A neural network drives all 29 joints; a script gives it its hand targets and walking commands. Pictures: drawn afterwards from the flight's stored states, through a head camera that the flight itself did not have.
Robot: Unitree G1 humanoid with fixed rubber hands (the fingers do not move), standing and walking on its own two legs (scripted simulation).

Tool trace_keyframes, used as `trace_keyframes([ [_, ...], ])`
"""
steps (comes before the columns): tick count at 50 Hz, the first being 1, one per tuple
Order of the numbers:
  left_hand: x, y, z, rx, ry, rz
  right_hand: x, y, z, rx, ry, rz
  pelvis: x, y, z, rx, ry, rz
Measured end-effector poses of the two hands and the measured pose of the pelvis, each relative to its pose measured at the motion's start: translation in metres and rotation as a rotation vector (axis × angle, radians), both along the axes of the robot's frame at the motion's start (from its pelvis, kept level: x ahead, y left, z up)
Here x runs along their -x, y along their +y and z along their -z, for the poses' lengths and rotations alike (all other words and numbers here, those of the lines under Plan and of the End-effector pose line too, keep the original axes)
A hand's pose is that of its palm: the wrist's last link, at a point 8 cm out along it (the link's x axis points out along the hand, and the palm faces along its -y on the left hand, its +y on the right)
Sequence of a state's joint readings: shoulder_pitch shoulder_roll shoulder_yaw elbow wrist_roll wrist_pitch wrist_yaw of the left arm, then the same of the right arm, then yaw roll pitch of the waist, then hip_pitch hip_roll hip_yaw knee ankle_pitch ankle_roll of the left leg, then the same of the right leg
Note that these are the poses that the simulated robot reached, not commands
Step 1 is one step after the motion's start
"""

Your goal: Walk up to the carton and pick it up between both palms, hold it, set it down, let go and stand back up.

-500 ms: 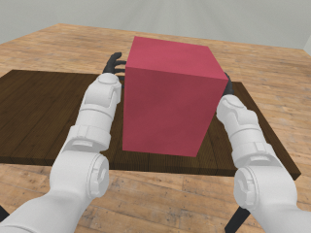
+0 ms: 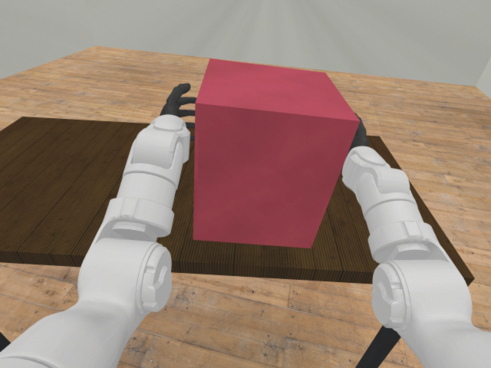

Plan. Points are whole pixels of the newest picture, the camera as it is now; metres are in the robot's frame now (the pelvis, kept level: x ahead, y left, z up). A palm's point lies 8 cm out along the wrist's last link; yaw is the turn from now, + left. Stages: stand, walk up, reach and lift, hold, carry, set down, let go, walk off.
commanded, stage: hold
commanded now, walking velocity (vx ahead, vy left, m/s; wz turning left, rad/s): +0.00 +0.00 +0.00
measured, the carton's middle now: (260, 154) +0.42 -0.01 +0.20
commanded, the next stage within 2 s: none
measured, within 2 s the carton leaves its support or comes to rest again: neither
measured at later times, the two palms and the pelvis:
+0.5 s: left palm (162, 117) +0.38 +0.14 +0.28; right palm (355, 143) +0.38 -0.16 +0.25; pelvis -0.01 +0.00 +0.00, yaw +0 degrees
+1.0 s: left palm (162, 121) +0.39 +0.14 +0.27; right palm (353, 143) +0.39 -0.15 +0.25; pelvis +0.00 +0.00 +0.00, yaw +0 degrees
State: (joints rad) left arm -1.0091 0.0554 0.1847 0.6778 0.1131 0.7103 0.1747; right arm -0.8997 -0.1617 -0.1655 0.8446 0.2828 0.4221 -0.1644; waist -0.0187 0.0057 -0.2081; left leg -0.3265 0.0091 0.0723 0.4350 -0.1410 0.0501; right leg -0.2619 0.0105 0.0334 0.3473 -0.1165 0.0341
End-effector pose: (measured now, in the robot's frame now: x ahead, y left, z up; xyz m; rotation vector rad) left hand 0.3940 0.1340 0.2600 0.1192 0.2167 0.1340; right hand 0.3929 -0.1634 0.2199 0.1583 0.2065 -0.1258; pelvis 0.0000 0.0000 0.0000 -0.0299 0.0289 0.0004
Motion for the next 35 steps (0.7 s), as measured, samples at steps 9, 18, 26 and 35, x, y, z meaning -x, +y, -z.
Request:
trace_keyframes([
  [9, 0.009, 0.003, -0.009, 0.007, -0.012, -0.001, 0.008, 0.002, -0.013, 0.004, -0.012, -0.002, 0.002, 0.000, 0.000, 0.000, -0.003, 0.000],
  [18, 0.014, 0.006, -0.018, 0.017, -0.024, -0.004, 0.011, 0.006, -0.024, 0.012, -0.023, -0.005, 0.006, 0.000, 0.000, 0.001, -0.008, 0.000],
  [26, 0.014, 0.008, -0.022, 0.030, -0.033, -0.005, 0.010, 0.007, -0.029, 0.017, -0.030, -0.006, 0.006, 0.000, 0.000, 0.001, -0.008, 0.000],
  [35, 0.011, 0.008, -0.020, 0.030, -0.024, -0.005, 0.008, 0.007, -0.028, 0.020, -0.021, -0.007, 0.004, 0.000, 0.000, 0.000, -0.005, 0.000],
])
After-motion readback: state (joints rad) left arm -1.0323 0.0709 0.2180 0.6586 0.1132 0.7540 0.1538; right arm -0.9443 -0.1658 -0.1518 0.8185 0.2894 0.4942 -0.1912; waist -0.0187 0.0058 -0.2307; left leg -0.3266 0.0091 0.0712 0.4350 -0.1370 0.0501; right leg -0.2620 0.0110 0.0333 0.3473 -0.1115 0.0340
